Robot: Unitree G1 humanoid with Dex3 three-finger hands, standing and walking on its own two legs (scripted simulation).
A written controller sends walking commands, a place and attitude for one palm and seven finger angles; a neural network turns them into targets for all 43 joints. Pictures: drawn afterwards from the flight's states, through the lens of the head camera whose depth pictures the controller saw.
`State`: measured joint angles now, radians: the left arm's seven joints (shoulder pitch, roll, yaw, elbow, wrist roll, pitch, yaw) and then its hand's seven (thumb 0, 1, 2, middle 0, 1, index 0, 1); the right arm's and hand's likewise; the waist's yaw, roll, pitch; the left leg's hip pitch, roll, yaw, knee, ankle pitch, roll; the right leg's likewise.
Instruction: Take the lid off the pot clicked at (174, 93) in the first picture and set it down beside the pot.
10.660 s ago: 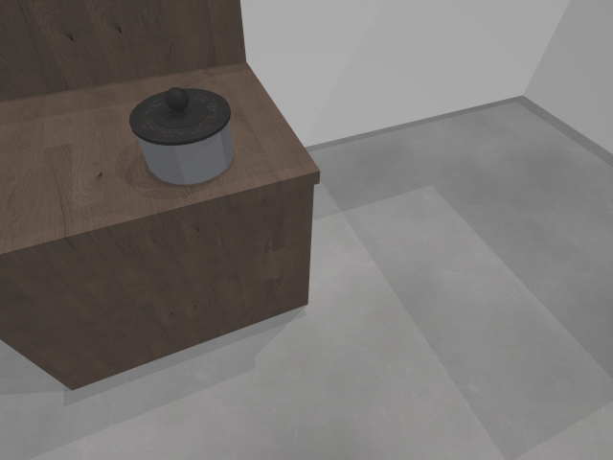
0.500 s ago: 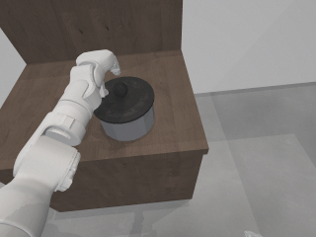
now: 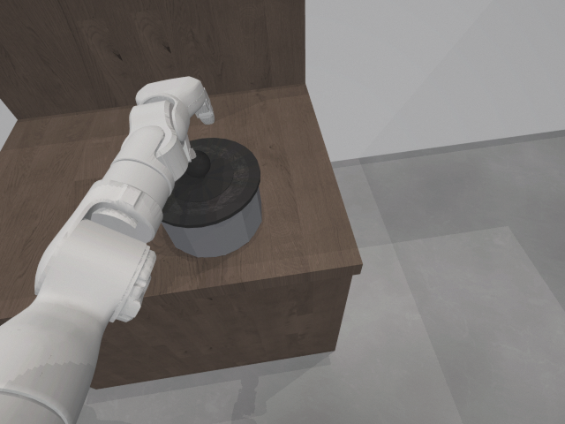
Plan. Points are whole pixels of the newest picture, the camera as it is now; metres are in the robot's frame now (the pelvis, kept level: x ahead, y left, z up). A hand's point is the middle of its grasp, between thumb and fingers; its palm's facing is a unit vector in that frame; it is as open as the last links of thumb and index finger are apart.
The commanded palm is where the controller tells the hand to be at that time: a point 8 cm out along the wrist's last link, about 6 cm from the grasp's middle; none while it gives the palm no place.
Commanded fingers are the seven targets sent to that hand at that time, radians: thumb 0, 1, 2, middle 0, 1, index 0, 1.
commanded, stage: move the open hand above the knob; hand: left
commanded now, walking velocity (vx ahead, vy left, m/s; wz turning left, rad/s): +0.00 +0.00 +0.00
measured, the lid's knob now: (196, 163) +0.53 +0.12 +0.06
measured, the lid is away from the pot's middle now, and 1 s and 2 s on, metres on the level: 0.00 0.00 0.00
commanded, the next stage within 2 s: lower the open fingers around the knob in 0.36 s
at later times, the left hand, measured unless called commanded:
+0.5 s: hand (177, 144) +0.48 +0.12 +0.15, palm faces -0.31 -0.07 -0.95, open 10.1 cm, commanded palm +0.48 +0.13 +0.21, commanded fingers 0.00 -0.33 1.50 -0.84 -0.08 -0.84 -0.08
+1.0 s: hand (193, 153) +0.50 +0.11 +0.11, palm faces -0.33 -0.07 -0.94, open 10.1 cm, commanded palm +0.49 +0.12 +0.17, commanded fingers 0.00 -0.33 1.50 -0.84 -0.08 -0.84 -0.08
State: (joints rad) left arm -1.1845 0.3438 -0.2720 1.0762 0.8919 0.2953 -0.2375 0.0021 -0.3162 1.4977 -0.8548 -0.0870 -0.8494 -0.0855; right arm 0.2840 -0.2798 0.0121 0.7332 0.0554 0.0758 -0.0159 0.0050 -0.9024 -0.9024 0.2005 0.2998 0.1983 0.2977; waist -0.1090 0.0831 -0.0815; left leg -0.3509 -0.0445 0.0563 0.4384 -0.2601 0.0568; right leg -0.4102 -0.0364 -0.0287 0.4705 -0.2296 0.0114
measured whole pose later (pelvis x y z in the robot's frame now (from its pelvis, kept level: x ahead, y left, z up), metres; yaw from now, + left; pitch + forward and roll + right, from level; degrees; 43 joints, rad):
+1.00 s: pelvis +0.00 +0.00 +0.00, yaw +0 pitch +12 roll +0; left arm -1.16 0.33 -0.27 1.13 0.89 0.27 -0.20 0.00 -0.32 1.50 -0.85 -0.09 -0.85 -0.09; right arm 0.31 -0.27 0.01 0.76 0.05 0.06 -0.02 0.00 -0.90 -0.90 0.20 0.30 0.20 0.30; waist -0.13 0.08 -0.09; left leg -0.40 -0.04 0.06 0.46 -0.27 0.06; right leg -0.45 -0.03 -0.02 0.48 -0.23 0.01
